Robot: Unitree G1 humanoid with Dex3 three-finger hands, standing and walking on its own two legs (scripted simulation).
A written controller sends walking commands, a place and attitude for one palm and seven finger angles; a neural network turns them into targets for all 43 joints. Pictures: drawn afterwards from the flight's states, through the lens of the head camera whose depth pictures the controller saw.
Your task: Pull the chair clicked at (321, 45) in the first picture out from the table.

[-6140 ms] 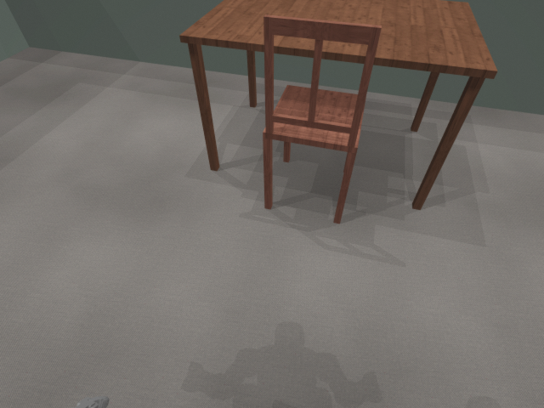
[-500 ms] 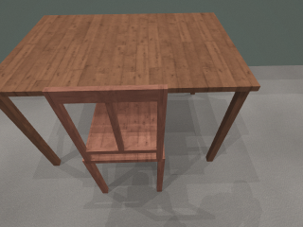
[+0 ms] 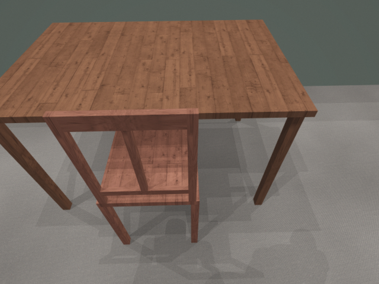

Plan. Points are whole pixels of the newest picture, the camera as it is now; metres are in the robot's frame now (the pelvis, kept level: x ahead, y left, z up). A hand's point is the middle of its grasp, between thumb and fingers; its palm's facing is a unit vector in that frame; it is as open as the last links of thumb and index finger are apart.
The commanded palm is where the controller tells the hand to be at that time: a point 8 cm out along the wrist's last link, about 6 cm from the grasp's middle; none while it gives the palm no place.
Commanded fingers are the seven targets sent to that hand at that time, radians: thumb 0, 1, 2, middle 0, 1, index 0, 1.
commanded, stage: look again from close up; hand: left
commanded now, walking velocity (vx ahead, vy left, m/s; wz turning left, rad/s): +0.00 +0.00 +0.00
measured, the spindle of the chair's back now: (136, 163) +0.45 +0.19 -0.08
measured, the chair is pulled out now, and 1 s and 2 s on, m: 0.00 0.00 0.00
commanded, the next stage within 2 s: none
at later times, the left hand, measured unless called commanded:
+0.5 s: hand out of the picture -0.03 +0.14 -0.17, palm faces +0.04 -0.98 -0.17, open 7.4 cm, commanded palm none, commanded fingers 0.00 0.90 0.90 -0.20 -0.30 -0.20 -0.30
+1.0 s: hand out of the picture -0.03 +0.15 -0.17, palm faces +0.04 -0.99 -0.16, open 7.4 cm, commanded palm none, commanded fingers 0.00 0.90 0.90 -0.20 -0.30 -0.20 -0.30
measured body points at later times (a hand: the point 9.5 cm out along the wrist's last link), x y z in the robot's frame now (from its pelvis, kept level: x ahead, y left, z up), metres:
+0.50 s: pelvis +0.00 -0.01 +0.00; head +0.00 -0.01 +0.45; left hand -0.03 +0.20 -0.16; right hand -0.03 -0.21 -0.17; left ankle -0.03 +0.11 -0.74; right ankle -0.02 -0.07 -0.74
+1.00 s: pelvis -0.01 +0.00 +0.00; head +0.00 +0.00 +0.45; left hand -0.03 +0.20 -0.16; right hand -0.03 -0.20 -0.17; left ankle -0.03 +0.11 -0.74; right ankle -0.02 -0.07 -0.74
